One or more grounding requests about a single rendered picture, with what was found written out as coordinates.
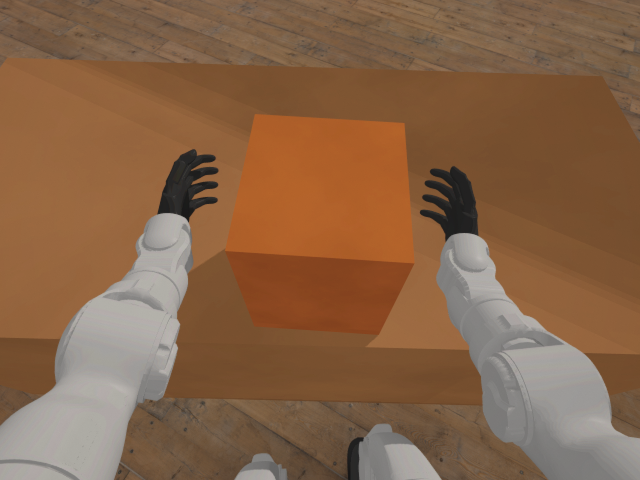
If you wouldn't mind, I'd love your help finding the left robot shin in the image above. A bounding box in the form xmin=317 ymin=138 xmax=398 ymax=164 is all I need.
xmin=252 ymin=453 xmax=275 ymax=463

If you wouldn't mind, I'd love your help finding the robot shin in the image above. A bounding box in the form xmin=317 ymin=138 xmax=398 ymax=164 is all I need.
xmin=359 ymin=424 xmax=392 ymax=480
xmin=252 ymin=453 xmax=275 ymax=463

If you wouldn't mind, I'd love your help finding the right robot hand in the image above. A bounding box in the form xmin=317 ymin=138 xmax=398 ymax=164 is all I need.
xmin=420 ymin=166 xmax=478 ymax=241

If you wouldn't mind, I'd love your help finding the robot right forearm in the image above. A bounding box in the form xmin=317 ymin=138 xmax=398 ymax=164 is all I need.
xmin=436 ymin=233 xmax=612 ymax=420

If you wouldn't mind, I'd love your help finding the left robot upper arm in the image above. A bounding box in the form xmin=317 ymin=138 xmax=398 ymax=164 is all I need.
xmin=0 ymin=297 xmax=180 ymax=480

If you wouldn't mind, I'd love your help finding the right robot shin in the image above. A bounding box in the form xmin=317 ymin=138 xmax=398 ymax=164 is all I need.
xmin=359 ymin=424 xmax=392 ymax=480

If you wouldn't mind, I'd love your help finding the right robot upper arm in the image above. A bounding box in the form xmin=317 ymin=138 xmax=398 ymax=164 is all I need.
xmin=481 ymin=344 xmax=640 ymax=480

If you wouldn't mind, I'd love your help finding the pedestal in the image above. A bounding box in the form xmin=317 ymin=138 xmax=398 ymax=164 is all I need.
xmin=0 ymin=58 xmax=640 ymax=406

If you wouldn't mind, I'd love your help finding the carton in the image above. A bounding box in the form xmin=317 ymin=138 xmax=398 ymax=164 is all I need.
xmin=225 ymin=114 xmax=415 ymax=335

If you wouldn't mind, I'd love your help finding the left robot hand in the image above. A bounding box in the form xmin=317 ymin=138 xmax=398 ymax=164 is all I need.
xmin=157 ymin=149 xmax=219 ymax=223

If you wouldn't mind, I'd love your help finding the robot left forearm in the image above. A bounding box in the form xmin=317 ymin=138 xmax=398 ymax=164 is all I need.
xmin=55 ymin=213 xmax=193 ymax=383

